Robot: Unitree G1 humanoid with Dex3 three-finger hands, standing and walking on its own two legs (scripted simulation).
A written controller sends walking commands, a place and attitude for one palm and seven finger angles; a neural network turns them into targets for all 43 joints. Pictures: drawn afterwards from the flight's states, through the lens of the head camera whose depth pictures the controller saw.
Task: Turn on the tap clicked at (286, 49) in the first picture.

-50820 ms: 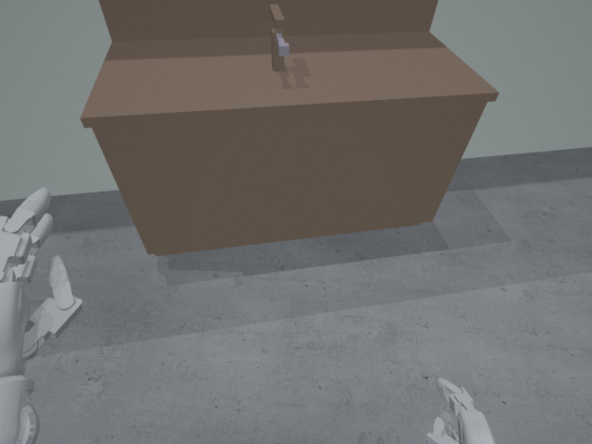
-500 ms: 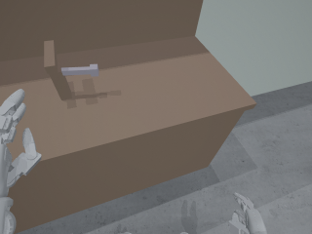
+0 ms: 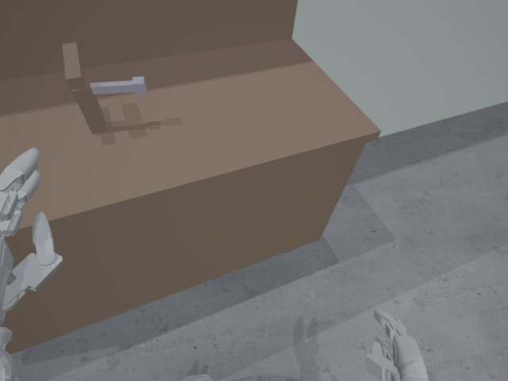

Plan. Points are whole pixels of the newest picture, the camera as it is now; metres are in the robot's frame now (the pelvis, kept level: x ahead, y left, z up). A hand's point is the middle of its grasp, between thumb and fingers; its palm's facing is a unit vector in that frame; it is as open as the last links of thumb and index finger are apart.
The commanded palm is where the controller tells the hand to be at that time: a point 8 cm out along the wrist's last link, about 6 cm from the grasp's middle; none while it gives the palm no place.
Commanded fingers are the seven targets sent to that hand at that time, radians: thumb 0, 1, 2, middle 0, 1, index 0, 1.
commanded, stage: stop stepping back and stand still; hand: left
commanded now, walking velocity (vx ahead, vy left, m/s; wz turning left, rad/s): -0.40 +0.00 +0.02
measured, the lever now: (139, 85) +0.68 +0.29 +0.06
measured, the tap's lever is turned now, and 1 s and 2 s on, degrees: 79 79 79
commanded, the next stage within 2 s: stand and check the lever's angle in 0.90 s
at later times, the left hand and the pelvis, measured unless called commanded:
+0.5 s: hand out of the picture +0.09 +0.23 +0.16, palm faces +0.42 -0.84 -0.34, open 7.4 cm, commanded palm +0.03 +0.27 +0.18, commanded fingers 0.00 0.90 0.90 -0.20 -0.30 -0.20 -0.30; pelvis -0.12 -0.01 -0.02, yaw +2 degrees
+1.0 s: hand out of the picture +0.07 +0.22 +0.16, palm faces +0.47 -0.79 -0.39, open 7.4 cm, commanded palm +0.02 +0.25 +0.18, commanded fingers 0.00 0.90 0.90 -0.20 -0.30 -0.20 -0.30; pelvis -0.12 -0.04 +0.00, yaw +4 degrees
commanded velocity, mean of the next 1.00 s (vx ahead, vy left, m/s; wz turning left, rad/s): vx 0.15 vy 0.03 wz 0.00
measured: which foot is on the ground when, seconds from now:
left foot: up 0.00-0.04, down 0.06-1.00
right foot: down 0.00-0.48, up 0.50-0.66, down 0.68-1.00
